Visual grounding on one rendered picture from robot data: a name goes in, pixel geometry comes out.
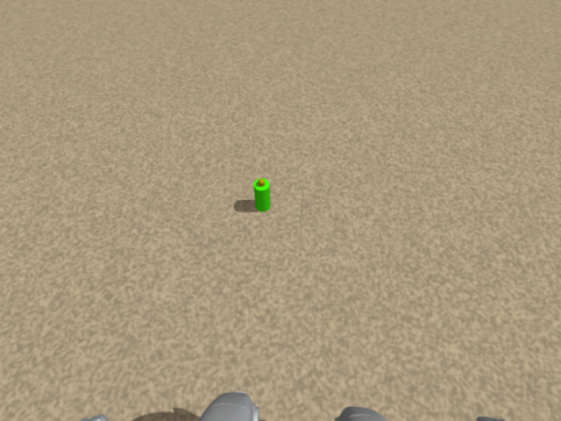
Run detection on bottle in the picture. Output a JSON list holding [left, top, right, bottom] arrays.
[[253, 178, 271, 212]]

